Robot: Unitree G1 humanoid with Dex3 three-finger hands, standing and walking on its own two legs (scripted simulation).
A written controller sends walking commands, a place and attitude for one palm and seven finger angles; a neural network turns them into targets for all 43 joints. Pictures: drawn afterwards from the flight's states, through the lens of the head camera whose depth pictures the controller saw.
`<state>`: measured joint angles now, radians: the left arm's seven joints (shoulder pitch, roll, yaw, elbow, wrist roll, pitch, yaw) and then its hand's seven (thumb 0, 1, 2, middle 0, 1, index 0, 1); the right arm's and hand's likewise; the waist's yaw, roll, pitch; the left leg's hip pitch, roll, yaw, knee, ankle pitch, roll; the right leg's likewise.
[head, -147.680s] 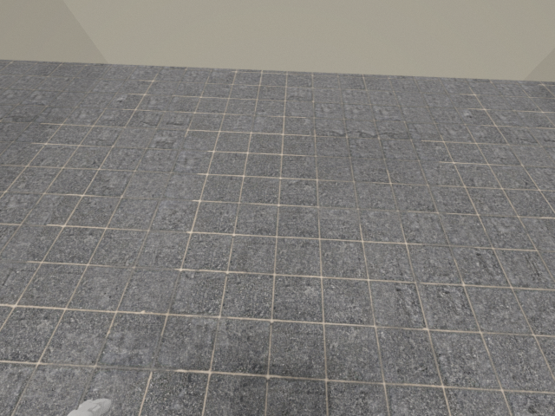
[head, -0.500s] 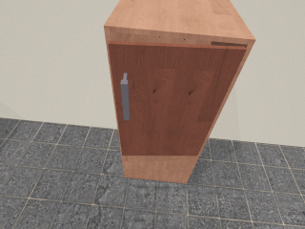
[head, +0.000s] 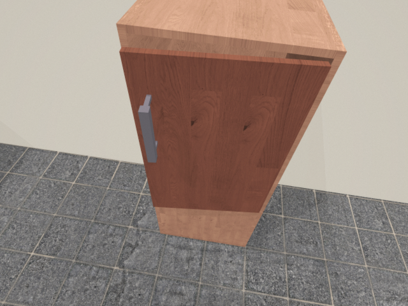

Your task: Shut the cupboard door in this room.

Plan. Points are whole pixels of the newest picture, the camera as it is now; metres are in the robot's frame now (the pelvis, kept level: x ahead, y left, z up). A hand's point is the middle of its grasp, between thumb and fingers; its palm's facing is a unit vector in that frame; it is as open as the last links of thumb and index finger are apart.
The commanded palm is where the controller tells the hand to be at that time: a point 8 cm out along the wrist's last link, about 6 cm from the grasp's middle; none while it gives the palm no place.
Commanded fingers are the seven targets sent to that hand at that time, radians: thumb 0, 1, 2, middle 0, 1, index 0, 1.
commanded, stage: shuffle to correct the standing spot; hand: left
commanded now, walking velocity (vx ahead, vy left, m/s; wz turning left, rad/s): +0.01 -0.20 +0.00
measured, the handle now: (150, 130) +0.46 +0.15 +0.07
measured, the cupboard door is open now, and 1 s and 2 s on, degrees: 6 6 6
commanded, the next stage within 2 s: come to a stop and stand still in 0.10 s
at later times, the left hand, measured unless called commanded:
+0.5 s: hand out of the picture +0.05 +0.12 -0.17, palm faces +0.02 -0.98 -0.19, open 7.3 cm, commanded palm none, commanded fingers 0.00 0.90 0.90 -0.20 -0.30 -0.20 -0.30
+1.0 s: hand out of the picture +0.05 +0.16 -0.16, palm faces -0.01 -0.96 -0.28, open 7.3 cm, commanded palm none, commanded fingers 0.00 0.90 0.90 -0.20 -0.30 -0.20 -0.30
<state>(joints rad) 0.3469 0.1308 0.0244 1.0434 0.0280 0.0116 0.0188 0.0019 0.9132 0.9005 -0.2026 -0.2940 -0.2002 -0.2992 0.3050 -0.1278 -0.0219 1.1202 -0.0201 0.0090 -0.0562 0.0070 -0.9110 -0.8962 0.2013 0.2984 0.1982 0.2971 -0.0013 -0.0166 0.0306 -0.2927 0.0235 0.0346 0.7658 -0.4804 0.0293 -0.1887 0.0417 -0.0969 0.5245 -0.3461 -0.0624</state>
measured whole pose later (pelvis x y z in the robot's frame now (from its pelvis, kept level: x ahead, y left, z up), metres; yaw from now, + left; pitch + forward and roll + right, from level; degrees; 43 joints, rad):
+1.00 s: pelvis +0.01 -0.04 +0.00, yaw -1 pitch -2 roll +1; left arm 0.25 0.20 -0.01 1.02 0.02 0.01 0.02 0.00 0.91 0.90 -0.20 -0.29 -0.20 -0.30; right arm 0.26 -0.21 -0.02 0.96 -0.02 0.02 0.00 0.01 -0.94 -0.90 0.20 0.30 0.20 0.30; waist 0.00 0.05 0.03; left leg -0.23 0.02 0.09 0.58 -0.31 0.01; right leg -0.26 -0.10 0.05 0.58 -0.29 0.06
